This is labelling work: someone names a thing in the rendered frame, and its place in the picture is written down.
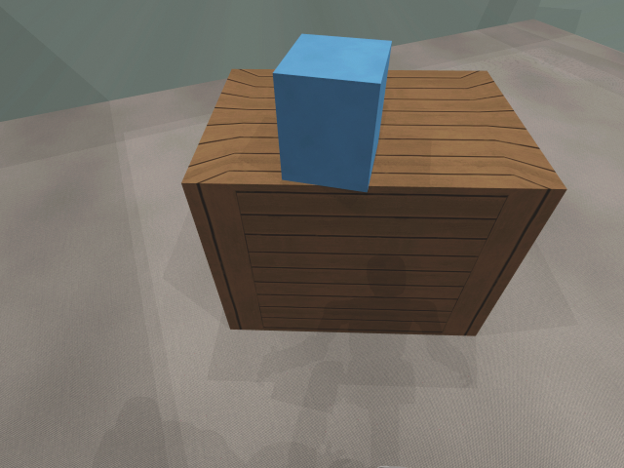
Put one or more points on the pedestal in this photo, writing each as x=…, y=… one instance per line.
x=459, y=191

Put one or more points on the carton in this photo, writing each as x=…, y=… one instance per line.
x=329, y=94

